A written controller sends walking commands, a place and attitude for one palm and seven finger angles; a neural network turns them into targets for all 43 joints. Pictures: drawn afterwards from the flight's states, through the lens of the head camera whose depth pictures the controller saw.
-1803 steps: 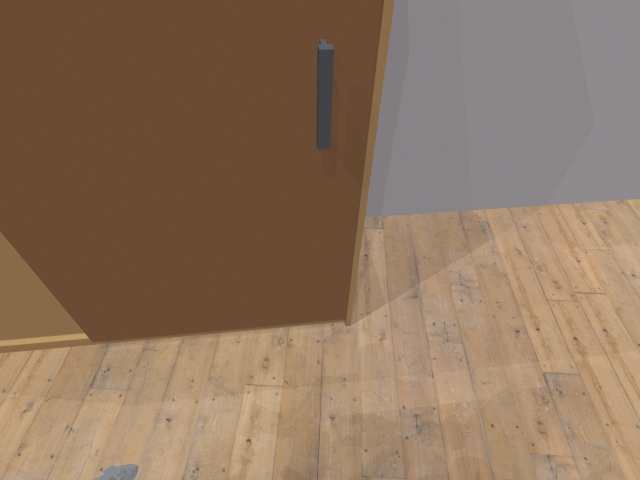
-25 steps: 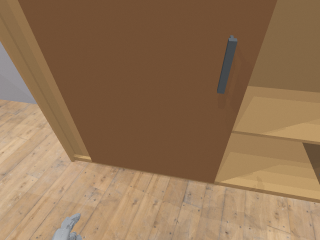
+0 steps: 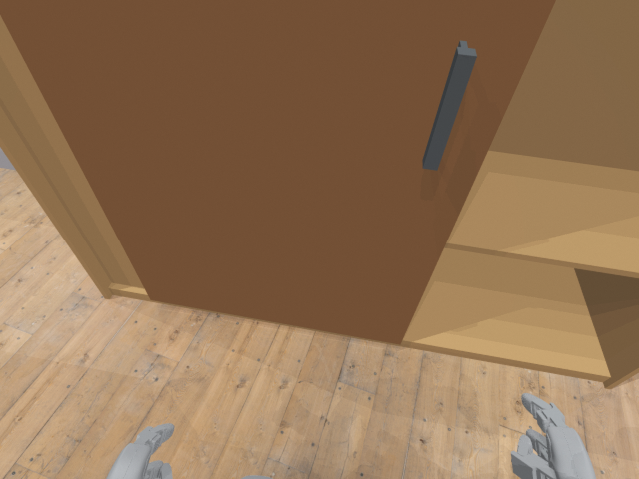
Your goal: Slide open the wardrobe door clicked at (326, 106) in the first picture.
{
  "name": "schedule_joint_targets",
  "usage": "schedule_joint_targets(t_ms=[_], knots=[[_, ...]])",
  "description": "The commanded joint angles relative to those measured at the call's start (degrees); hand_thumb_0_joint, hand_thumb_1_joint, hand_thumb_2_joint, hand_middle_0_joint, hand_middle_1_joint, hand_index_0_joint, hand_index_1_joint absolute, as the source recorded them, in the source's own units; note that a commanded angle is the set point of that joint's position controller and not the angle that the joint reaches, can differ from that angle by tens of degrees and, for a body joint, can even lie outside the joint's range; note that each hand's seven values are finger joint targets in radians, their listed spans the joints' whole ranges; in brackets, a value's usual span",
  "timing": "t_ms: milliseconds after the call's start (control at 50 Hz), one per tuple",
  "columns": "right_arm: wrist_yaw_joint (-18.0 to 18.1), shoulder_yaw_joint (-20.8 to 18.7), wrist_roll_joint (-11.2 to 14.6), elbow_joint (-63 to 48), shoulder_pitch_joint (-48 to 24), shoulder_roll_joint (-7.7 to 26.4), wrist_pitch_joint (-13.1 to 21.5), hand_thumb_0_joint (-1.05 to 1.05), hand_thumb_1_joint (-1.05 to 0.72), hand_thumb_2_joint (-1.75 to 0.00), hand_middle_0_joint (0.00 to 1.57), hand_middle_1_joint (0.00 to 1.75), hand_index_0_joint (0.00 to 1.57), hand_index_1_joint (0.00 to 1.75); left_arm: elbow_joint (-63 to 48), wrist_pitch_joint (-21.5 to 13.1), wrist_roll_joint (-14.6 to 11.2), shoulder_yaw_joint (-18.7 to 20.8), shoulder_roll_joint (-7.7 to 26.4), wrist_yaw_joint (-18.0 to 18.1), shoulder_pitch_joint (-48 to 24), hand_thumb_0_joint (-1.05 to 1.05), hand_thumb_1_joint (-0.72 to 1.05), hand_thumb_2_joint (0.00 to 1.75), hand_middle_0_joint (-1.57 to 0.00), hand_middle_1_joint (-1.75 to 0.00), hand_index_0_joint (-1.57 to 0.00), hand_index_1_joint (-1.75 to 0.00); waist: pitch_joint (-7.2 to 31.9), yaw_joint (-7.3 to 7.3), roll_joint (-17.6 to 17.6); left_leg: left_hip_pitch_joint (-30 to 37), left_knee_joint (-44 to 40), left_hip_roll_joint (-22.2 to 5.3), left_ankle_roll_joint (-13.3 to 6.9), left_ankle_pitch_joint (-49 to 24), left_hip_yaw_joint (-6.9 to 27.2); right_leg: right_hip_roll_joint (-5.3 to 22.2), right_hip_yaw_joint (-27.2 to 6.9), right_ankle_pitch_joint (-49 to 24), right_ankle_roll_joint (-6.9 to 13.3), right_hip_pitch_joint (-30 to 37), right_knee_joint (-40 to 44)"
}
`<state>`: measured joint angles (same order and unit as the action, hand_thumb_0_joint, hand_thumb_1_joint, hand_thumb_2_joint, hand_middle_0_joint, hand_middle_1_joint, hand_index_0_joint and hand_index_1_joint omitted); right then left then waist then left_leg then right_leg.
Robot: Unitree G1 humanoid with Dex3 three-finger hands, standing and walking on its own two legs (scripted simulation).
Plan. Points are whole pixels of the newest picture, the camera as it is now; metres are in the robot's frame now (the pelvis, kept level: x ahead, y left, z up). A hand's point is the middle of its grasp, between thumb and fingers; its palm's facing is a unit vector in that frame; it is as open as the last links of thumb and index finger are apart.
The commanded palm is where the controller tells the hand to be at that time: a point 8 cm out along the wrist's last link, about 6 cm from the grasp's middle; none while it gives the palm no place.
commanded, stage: let the arm hang, fingers relaxed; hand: right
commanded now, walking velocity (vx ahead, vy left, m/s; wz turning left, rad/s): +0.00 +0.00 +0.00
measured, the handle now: (445, 108) +0.64 -0.12 +0.16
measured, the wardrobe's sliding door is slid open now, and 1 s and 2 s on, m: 0.67 0.67 0.67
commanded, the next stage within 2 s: look to check the result in 0.92 s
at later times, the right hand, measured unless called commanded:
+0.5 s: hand out of the picture +0.07 -0.21 -0.14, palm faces -0.06 +0.96 -0.26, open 7.3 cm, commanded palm none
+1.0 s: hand out of the picture +0.07 -0.20 -0.14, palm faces -0.07 +0.98 -0.20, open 7.4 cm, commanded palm none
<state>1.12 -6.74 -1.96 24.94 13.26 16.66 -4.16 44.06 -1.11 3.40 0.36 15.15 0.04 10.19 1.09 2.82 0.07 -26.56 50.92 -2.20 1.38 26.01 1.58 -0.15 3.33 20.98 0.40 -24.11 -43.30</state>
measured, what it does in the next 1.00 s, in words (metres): stands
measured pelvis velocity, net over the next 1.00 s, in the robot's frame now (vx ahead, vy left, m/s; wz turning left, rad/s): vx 0.03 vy -0.02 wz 0.03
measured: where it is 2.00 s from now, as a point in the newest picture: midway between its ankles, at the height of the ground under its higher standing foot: outside the picture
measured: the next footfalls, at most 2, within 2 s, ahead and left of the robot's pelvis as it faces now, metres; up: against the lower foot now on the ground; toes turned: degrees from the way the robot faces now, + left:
none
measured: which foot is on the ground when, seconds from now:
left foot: down 0.00-1.00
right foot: down 0.00-1.00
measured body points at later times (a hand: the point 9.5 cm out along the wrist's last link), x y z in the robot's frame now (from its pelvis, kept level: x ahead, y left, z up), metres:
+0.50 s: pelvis +0.02 +0.00 +0.03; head +0.06 +0.00 +0.48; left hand +0.05 +0.23 -0.12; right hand +0.08 -0.26 -0.12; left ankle +0.01 +0.12 -0.71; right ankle +0.02 -0.12 -0.71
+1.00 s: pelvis +0.03 -0.02 +0.03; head +0.05 -0.03 +0.48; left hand +0.05 +0.21 -0.12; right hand +0.08 -0.25 -0.13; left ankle +0.01 +0.12 -0.71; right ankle +0.02 -0.12 -0.71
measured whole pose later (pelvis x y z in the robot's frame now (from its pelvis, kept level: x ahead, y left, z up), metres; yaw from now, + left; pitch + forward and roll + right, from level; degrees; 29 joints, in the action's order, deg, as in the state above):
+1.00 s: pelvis +0.03 -0.02 +0.03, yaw +2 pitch +0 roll +0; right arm 1.5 0.5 -1.2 63.2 10.7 11.1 -0.2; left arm 64.1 1.1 1.2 0.4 9.4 1.0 10.4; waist -3.6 0.9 1.0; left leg -9.2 23.6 -1.2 2.0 14.1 2.7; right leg 0.5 4.8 14.4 1.3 -9.7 -24.4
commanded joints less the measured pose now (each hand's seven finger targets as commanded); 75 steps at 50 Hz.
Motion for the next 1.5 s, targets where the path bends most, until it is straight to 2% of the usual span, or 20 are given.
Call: schedule_joint_targets(t_ms=[0,20,40,60,100,120,140,180,240,280,380,520,640,800,820,900,1020,1100,1180,1480], knots=[[0.1,2.5,0.1,6.5,6.1,7.5,4.3,0.00,-0.90,-0.90,0.20,0.30,0.20,0.30,-4.1,-0.2,-1.5,1.7,5.0,0.9,-0.6,0.00,0.90,0.90,-0.20,-0.30,-0.20,-0.30,5.9,-3.71,10.5,16.1,-18.6,-8.3,-3.3,-34.9,11.5,1.3,-3.4,-13.5,0.6,-0.7,4.4],[-0.1,3.1,0.3,9.0,3.8,9.5,4.6,0.00,-0.90,-0.90,0.20,0.30,0.20,0.30,-3.2,0.4,-1.9,1.6,3.8,0.6,1.3,0.00,0.90,0.90,-0.20,-0.30,-0.20,-0.30,5.2,-1.70,8.5,13.0,-22.9,-12.7,-6.4,-36.8,14.5,0.0,-1.8,-4.2,-0.1,2.3,3.0],[-0.3,3.5,0.6,11.5,1.9,9.2,4.7,0.00,-0.90,-0.90,0.20,0.30,0.20,0.30,-1.4,0.9,-1.8,1.5,3.0,0.5,2.7,0.00,0.90,0.90,-0.20,-0.30,-0.20,-0.30,3.9,-0.44,1.7,11.2,-23.7,-12.4,-7.3,-34.6,14.3,0.0,-1.3,-2.3,-0.2,5.4,4.1],[-0.1,3.7,0.7,14.0,0.8,8.3,5.0,0.00,-0.90,-0.90,0.20,0.30,0.20,0.30,0.5,1.1,-1.6,1.5,2.6,0.8,2.8,0.00,0.90,0.90,-0.20,-0.30,-0.20,-0.30,4.0,-0.14,0.3,11.8,-22.5,-9.7,-6.4,-35.1,13.9,0.9,-2.0,-7.2,-0.2,7.1,5.6],[0.2,4.2,1.2,18.0,0.2,6.0,5.3,0.00,-0.90,-0.90,0.20,0.30,0.20,0.30,3.0,0.9,-1.8,1.5,3.2,1.1,2.5,0.00,0.90,0.90,-0.20,-0.30,-0.20,-0.30,4.8,-0.77,-3.3,14.1,-20.9,-6.4,-4.8,-38.5,9.3,2.7,-3.0,-18.1,0.1,11.1,9.4],[0.5,3.3,0.9,18.7,1.5,4.3,5.5,0.00,-0.90,-0.90,0.20,0.30,0.20,0.30,3.4,0.5,-1.5,2.0,3.3,1.2,2.8,0.00,0.90,0.90,-0.20,-0.30,-0.20,-0.30,7.7,-1.37,-2.7,16.2,-19.8,-4.8,-3.8,-41.9,6.4,4.2,-3.7,-25.7,0.6,13.8,9.7],[0.7,3.2,1.0,19.6,1.9,3.1,5.4,0.00,-0.90,-0.90,0.20,0.30,0.20,0.30,4.1,0.6,-1.6,2.3,3.1,1.4,3.1,0.00,0.90,0.90,-0.20,-0.30,-0.20,-0.30,8.4,-1.65,-5.7,16.6,-19.7,-4.6,-3.4,-41.7,4.8,4.9,-3.6,-29.1,0.8,15.4,9.5],[0.7,4.0,1.3,22.0,0.9,2.9,4.9,0.00,-0.90,-0.90,0.20,0.30,0.20,0.30,5.9,1.4,-1.9,2.2,2.8,1.5,2.5,0.00,0.90,0.90,-0.20,-0.30,-0.20,-0.30,6.3,-1.78,-7.2,15.3,-21.9,-3.2,-3.1,-32.3,3.6,6.0,-4.3,-25.5,1.2,15.8,11.8],[0.6,4.5,1.0,24.8,-0.8,2.4,4.4,0.00,-0.90,-0.90,0.20,0.30,0.20,0.30,7.7,2.1,-2.0,2.4,3.3,1.4,2.5,0.00,0.90,0.90,-0.20,-0.30,-0.20,-0.30,2.4,-1.78,-0.6,15.0,-26.2,-2.6,-3.0,-23.3,3.4,6.4,-5.3,-16.1,1.4,13.4,15.2],[0.5,4.8,0.9,26.5,-1.7,2.2,4.1,0.00,-0.90,-0.90,0.20,0.30,0.20,0.30,9.1,2.4,-1.9,2.5,3.1,1.4,2.2,0.00,0.90,0.90,-0.20,-0.30,-0.20,-0.30,-0.9,-1.69,0.1,13.2,-28.6,-2.5,-3.2,-18.1,4.2,6.2,-5.3,-10.8,1.3,12.2,17.4],[0.5,5.2,1.0,30.0,-2.4,2.7,4.1,0.00,-0.90,-0.90,0.20,0.30,0.20,0.30,11.9,2.3,-1.9,2.2,3.0,1.2,2.8,0.00,0.90,0.90,-0.20,-0.30,-0.20,-0.30,-1.8,-1.75,1.4,13.6,-30.4,-2.5,-3.0,-15.9,4.1,6.4,-5.1,-10.3,1.2,12.9,20.0],[0.7,5.5,1.0,32.8,-1.8,2.6,4.6,0.00,-0.90,-0.90,0.20,0.30,0.20,0.30,14.6,1.6,-2.2,1.8,2.6,1.3,2.6,0.00,0.90,0.90,-0.20,-0.30,-0.20,-0.30,0.2,-2.18,0.2,15.5,-29.0,-2.8,-2.6,-23.5,3.5,6.9,-4.7,-18.5,1.2,16.3,20.7],[0.8,5.6,1.0,34.2,-1.6,1.8,4.6,0.00,-0.90,-0.90,0.20,0.30,0.20,0.30,16.2,1.3,-2.1,1.6,1.9,1.5,2.1,0.00,0.90,0.90,-0.20,-0.30,-0.20,-0.30,-0.4,-2.26,-1.4,15.5,-28.8,-3.0,-2.2,-24.6,2.9,7.2,-3.9,-21.5,1.3,17.5,21.4],[0.9,5.7,0.9,35.2,-1.5,0.9,4.6,0.00,-0.90,-0.90,0.20,0.30,0.20,0.30,17.3,1.3,-2.2,1.5,1.3,1.5,1.7,0.00,0.90,0.90,-0.20,-0.30,-0.20,-0.30,-2.8,-2.20,-1.0,14.7,-29.9,-2.8,-1.9,-21.7,2.9,7.0,-4.0,-18.2,1.4,16.8,23.1],[0.9,5.6,0.8,35.4,-0.8,0.8,4.7,0.00,-0.90,-0.90,0.20,0.30,0.20,0.30,17.4,1.1,-2.3,1.6,1.4,1.5,2.2,0.00,0.90,0.90,-0.20,-0.30,-0.20,-0.30,-1.4,-2.32,-1.1,15.4,-29.7,-2.8,-2.0,-22.7,3.1,7.1,-4.1,-19.7,1.5,17.6,22.7],[0.9,5.8,0.9,36.0,-0.8,0.5,4.6,0.00,-0.90,-0.90,0.20,0.30,0.20,0.30,17.7,1.2,-2.2,1.5,1.1,1.6,1.8,0.00,0.90,0.90,-0.20,-0.30,-0.20,-0.30,-2.8,-2.21,-1.2,14.8,-30.3,-2.8,-1.9,-21.7,3.0,6.9,-4.0,-17.9,1.5,17.0,23.3],[1.0,5.9,0.9,36.7,0.2,0.6,4.9,0.00,-0.90,-0.90,0.20,0.30,0.20,0.30,18.3,1.1,-2.5,1.6,1.3,1.6,2.7,0.00,0.90,0.90,-0.20,-0.30,-0.20,-0.30,-1.1,-2.15,0.2,15.5,-30.2,-3.1,-1.9,-24.2,3.0,7.0,-3.8,-20.7,1.6,18.9,22.5],[1.0,6.0,1.0,37.3,0.4,0.0,4.7,0.00,-0.90,-0.90,0.20,0.30,0.20,0.30,18.9,1.1,-2.3,1.5,0.8,1.7,2.6,0.00,0.90,0.90,-0.20,-0.30,-0.20,-0.30,-2.8,-2.16,-0.9,14.9,-30.5,-3.0,-1.9,-22.4,3.0,6.9,-3.8,-18.8,1.6,18.0,23.4],[1.0,6.0,1.0,37.7,0.8,0.0,4.7,0.00,-0.90,-0.90,0.20,0.30,0.20,0.30,19.2,1.1,-2.4,1.5,0.8,1.8,3.0,0.00,0.90,0.90,-0.20,-0.30,-0.20,-0.30,-2.3,-2.16,-1.1,15.3,-30.7,-3.1,-1.9,-22.5,2.9,6.9,-3.8,-18.8,1.6,18.2,23.3],[1.0,5.9,0.9,38.2,1.0,-0.5,4.6,0.00,-0.90,-0.90,0.20,0.30,0.20,0.30,19.7,1.1,-2.4,1.5,0.2,1.8,3.4,0.00,0.90,0.90,-0.20,-0.30,-0.20,-0.30,-3.8,-2.23,0.0,14.8,-31.2,-3.0,-1.9,-20.5,2.9,6.8,-4.2,-16.6,1.6,17.3,24.0]])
